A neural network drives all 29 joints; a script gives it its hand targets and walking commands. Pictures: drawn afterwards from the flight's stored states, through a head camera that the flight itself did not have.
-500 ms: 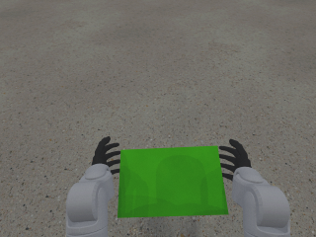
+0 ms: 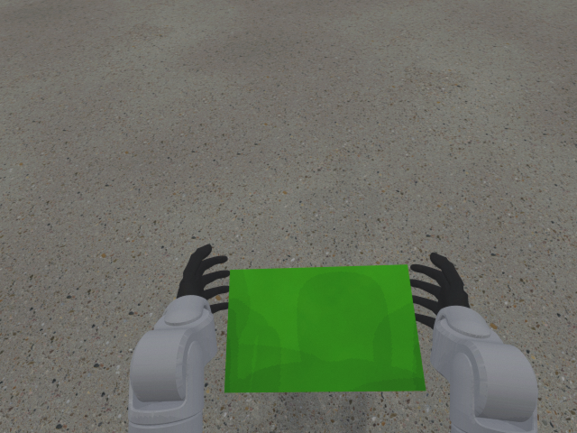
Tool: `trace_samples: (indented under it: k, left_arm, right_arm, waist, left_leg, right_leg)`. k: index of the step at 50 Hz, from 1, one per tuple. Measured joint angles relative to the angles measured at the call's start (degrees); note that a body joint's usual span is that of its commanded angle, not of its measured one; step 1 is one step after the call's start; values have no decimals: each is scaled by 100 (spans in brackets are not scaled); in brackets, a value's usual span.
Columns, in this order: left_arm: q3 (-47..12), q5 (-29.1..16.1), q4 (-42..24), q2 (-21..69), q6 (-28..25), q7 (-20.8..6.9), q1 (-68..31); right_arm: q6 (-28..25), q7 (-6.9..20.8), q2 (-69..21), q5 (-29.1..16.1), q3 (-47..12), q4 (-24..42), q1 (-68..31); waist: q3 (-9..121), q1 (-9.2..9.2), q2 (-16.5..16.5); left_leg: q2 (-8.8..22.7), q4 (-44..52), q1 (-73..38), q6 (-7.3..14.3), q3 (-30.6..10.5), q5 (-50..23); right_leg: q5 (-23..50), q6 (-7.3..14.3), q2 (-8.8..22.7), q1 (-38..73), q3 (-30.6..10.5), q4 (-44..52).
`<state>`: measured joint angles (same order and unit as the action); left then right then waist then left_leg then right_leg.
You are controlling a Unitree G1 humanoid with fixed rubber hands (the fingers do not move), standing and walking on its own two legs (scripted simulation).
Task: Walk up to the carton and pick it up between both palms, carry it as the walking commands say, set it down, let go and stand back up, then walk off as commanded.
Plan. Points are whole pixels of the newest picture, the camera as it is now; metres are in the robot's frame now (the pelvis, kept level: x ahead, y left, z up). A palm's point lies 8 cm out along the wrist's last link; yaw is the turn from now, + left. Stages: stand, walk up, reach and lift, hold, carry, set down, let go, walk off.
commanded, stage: carry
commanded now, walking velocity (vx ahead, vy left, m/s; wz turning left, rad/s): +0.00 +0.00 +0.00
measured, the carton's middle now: (318, 329) +0.27 -0.01 -0.02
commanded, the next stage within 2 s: none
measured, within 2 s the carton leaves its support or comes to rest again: neither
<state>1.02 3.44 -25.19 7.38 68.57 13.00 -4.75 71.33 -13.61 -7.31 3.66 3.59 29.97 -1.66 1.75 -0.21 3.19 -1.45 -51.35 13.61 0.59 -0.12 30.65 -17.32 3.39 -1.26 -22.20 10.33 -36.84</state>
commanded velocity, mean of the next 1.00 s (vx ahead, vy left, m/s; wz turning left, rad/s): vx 0.00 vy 0.00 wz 0.00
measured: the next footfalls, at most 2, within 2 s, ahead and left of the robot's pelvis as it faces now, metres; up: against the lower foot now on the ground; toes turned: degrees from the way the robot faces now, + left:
left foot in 0.12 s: +0.02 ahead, +0.10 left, +0.00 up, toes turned -9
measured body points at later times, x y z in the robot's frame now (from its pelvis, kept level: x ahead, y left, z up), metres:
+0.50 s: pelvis +0.04 +0.03 +0.01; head +0.04 +0.03 +0.46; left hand +0.32 +0.18 +0.10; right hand +0.30 -0.13 +0.10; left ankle -0.02 +0.10 -0.72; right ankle +0.01 -0.09 -0.71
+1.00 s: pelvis -0.02 +0.02 +0.01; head -0.03 +0.01 +0.46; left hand +0.26 +0.17 +0.08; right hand +0.25 -0.15 +0.08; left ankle -0.02 +0.10 -0.72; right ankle +0.01 -0.09 -0.72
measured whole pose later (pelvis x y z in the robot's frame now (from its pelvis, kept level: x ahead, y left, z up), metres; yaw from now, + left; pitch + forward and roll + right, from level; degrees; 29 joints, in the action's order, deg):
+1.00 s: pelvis -0.02 +0.02 +0.01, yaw -2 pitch +1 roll +1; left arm 5.7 5.4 -16.1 7.5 64.3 9.6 -7.0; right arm 65.9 -10.6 -7.5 6.7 4.4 17.0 -7.3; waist 3.0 -0.1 -0.5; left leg -4.1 -33.7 17.0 3.6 2.1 18.0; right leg -15.7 1.0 3.6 -22.0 5.6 -36.6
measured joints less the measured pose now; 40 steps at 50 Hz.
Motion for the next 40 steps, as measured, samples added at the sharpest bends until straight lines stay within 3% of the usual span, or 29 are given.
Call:
trace_samples:
  k: [2, 5, 9, 23, 29, 37, 40]
  left_arm:
    - [9, 19, -8, 1, 9, 21, 33]
    - [94, 37, -159, 1, 54, 44, 63]
    - [208, 27, -147, -6, 35, 22, 110]
    - [252, 72, 36, 7, 47, -34, -159]
    - [325, 73, 117, 6, 68, -71, -137]
    - [444, 185, 749, 16, -198, -209, -273]
    - [440, 103, 653, 15, -196, -207, -258]
  right_arm:
    - [-19, 14, 1, -33, 4, -70, -22]
    - [-67, 50, 2, -94, -64, -102, -47]
    - [-200, 116, -5, -76, -136, -311, -45]
    - [6, 26, -7, 83, -110, -271, -339]
    - [77, 57, -8, 87, -114, -359, -385]
    - [-200, 223, -22, 251, 25, -1025, -578]
    - [-285, 199, -21, 239, 36, -997, -552]
  waist:
    - [-23, -26, -19]
    - [-35, -36, -150]
    - [30, -100, -539]
    - [286, 68, -232]
    - [265, 35, -256]
    - [158, -5, -289]
    - [84, -15, -292]
  left_leg:
    - [6, -417, 412, -21, -156, 55]
    - [174, 801, 581, 66, -202, -248]
    - [-63, 1438, 291, 203, 68, -722]
    - [-201, 1917, -11, 359, 164, -858]
    - [-230, 1931, 2, 376, 206, -878]
    - [-295, 1910, 83, 381, 235, -1032]
    - [-296, 1863, 151, 369, 232, -1085]
  right_leg:
    - [-119, 22, -8, 61, -1, 1]
    - [-180, -28, 21, 80, -54, -20]
    - [-276, -233, 285, 173, -348, -87]
    - [-74, -361, 401, 325, -456, 128]
    - [-135, -395, 420, 398, -488, 317]
    - [-55, -373, 496, 265, -514, 175]
    - [-7, -347, 503, 200, -506, 126]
